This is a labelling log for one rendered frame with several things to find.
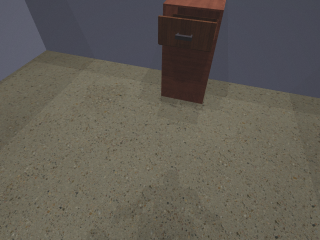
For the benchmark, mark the handle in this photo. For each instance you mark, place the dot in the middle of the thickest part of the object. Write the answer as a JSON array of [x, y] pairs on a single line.
[[183, 37]]

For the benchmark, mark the drawer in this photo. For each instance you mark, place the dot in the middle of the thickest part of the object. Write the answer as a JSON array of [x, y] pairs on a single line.
[[202, 29]]

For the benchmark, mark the cabinet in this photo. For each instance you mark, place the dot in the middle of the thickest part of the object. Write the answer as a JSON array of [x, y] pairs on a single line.
[[185, 72]]

